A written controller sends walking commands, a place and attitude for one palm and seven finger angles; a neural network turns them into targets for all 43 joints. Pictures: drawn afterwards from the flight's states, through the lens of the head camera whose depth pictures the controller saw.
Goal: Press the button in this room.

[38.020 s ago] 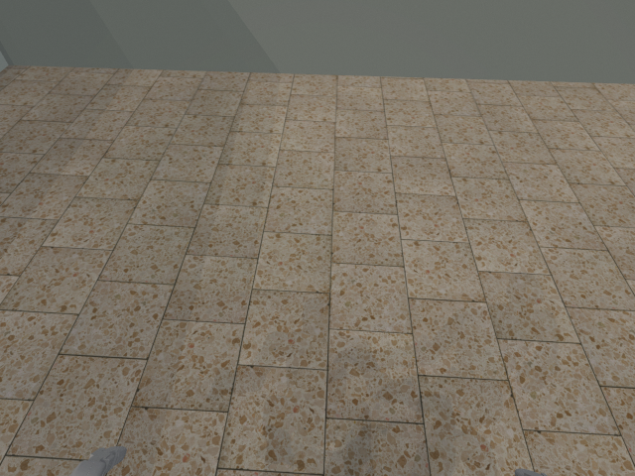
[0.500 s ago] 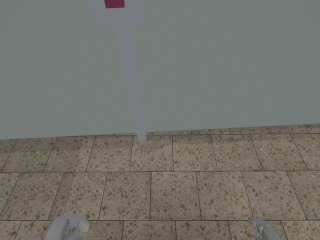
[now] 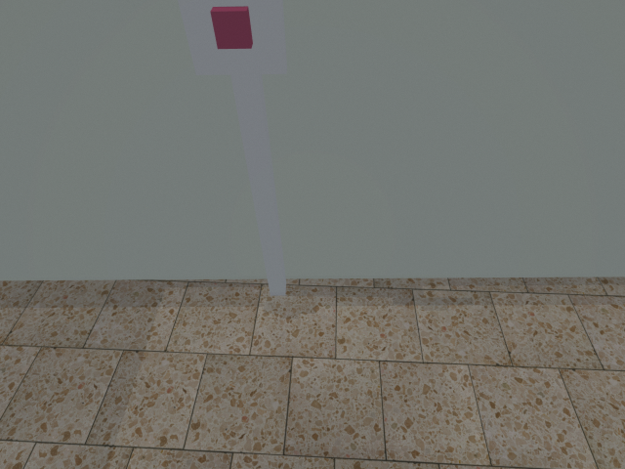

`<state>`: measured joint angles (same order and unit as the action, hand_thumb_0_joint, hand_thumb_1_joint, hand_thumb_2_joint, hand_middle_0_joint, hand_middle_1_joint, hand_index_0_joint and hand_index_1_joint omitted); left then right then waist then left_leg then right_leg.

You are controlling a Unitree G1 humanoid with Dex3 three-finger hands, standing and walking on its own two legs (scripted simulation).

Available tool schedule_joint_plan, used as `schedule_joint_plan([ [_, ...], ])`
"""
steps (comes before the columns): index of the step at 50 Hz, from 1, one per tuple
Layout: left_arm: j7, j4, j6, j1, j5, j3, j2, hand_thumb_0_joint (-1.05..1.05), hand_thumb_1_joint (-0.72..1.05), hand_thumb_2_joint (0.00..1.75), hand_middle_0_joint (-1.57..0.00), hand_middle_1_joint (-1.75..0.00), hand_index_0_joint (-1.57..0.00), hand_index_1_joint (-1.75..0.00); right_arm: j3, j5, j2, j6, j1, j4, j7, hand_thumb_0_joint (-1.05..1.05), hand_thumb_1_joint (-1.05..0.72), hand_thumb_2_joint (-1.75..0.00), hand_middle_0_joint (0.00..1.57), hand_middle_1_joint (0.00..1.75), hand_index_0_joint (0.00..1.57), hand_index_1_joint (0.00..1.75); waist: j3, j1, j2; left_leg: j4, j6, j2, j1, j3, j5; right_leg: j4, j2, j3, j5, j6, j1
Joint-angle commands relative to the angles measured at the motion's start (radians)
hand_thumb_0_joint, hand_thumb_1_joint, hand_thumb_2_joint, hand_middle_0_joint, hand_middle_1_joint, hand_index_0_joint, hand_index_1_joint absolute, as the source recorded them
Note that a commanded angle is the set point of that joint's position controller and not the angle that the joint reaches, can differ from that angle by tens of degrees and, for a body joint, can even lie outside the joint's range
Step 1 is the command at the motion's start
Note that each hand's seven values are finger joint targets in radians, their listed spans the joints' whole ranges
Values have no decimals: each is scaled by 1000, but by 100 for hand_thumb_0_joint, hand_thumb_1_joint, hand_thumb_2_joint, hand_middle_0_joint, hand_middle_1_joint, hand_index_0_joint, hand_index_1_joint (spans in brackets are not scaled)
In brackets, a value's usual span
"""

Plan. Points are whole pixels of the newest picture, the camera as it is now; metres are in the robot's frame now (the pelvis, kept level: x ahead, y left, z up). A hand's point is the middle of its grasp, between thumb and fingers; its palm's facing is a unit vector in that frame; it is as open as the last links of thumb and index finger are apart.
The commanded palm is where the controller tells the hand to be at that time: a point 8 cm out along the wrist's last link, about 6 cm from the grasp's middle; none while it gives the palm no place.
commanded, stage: let the arm hang, fingers relaxed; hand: left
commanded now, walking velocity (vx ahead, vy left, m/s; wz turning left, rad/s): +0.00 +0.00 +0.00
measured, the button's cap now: (232, 27) +0.82 +0.20 +0.21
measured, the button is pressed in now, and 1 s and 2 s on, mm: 0 0 0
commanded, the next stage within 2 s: stand and wait in 0.38 s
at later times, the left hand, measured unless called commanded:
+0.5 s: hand out of the picture +0.12 +0.22 -0.15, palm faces -0.01 -0.95 -0.32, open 7.4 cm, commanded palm none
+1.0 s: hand out of the picture +0.13 +0.24 -0.15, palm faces -0.01 -0.93 -0.36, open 7.4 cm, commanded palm none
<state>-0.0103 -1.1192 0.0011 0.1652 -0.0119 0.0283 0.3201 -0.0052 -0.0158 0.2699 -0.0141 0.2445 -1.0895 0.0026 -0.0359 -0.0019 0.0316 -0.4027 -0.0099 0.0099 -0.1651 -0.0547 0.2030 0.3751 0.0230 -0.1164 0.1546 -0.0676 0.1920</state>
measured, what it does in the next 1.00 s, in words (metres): stands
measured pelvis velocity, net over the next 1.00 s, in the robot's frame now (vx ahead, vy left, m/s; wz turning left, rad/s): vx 0.04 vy -0.01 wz -0.02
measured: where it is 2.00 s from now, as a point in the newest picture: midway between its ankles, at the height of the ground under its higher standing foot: outside the picture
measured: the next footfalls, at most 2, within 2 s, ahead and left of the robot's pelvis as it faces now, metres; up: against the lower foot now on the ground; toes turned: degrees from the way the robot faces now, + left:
none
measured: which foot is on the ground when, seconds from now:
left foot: down 0.00-1.00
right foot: down 0.00-1.00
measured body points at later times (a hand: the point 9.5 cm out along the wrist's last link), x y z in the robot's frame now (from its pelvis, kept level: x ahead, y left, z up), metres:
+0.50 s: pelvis +0.03 -0.01 +0.00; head +0.05 -0.02 +0.45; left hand +0.12 +0.27 -0.13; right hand +0.09 -0.30 -0.14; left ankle +0.01 +0.11 -0.74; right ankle +0.04 -0.08 -0.74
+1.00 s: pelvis +0.04 -0.01 +0.00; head +0.06 -0.02 +0.45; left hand +0.13 +0.28 -0.12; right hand +0.09 -0.30 -0.14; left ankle +0.01 +0.11 -0.74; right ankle +0.04 -0.08 -0.74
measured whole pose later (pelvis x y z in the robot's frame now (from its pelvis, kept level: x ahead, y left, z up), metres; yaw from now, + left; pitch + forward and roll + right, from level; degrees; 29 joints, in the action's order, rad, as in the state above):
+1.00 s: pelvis +0.04 -0.01 +0.00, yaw -1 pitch -1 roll +0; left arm -0.01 -1.14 -0.02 0.09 -0.01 0.02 0.32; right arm 0.00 -0.01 0.32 -0.01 0.15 -1.11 -0.01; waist -0.05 -0.01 0.03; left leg -0.30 0.01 0.03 -0.06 -0.07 0.21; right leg 0.28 0.05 -0.10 0.17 -0.07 0.10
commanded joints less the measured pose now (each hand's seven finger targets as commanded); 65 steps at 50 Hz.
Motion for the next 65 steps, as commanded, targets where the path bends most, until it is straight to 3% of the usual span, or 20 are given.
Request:
schedule_joint_plan([
  [1, -6, 50, -30, -49, -2, 25, 168, 0, 90, 90, -20, -30, -20, -30, -38, -2, 178, 24, 2, 32, -15, 0, -90, -90, 20, 30, 20, 30, -18, -2, -62, 103, -31, 98, -56, 120, 39, -151, -168, 212, 182, -4, -21],
  [9, -10, 45, -42, -71, -2, 27, 175, 0, 90, 90, -20, -30, -20, -30, -38, 2, 195, 32, -55, 28, -18, 0, -90, -90, 20, 30, 20, 30, 50, -3, -49, 109, -24, 114, 15, 115, -97, -116, -168, 191, -80, 12, -81],
  [14, -12, 43, -46, -84, -1, 29, 182, 0, 90, 90, -20, -30, -20, -30, -37, 3, 204, 34, -81, 29, -21, 0, -90, -90, 20, 30, 20, 30, 71, -3, -32, 117, -17, 118, 36, 110, -137, -105, -169, 184, -178, 18, -115],
  [22, -13, 39, -47, -94, 1, 31, 185, 0, 90, 90, -20, -30, -20, -30, -36, 2, 216, 31, -100, 27, -24, 0, -90, -90, 20, 30, 20, 30, 65, -7, -22, 128, -10, 120, 52, 103, -118, -129, -175, 196, -187, 26, -128],
  [27, -14, 37, -49, -93, 2, 32, 190, 0, 90, 90, -20, -30, -20, -30, -37, 3, 220, 31, -101, 29, -27, 0, -90, -90, 20, 30, 20, 30, 87, -9, -6, 121, -8, 124, 69, 98, -150, -123, -177, 196, -259, 28, -152],
  [44, -14, 36, -47, -95, 1, 31, 202, 0, 90, 90, -20, -30, -20, -30, -38, 6, 236, 27, -104, 29, -27, 0, -90, -90, 20, 30, 20, 30, 69, -8, -34, 129, -10, 128, 90, 92, -140, -137, -170, 196, -241, 35, -135],
  [65, -13, 39, -50, -103, 2, 25, 204, 0, 90, 90, -20, -30, -20, -30, -37, 4, 242, 35, -110, 23, -28, 0, -90, -90, 20, 30, 20, 30, 80, -11, -21, 146, -9, 141, 113, 101, -188, -127, -173, 192, -269, 17, -145],
])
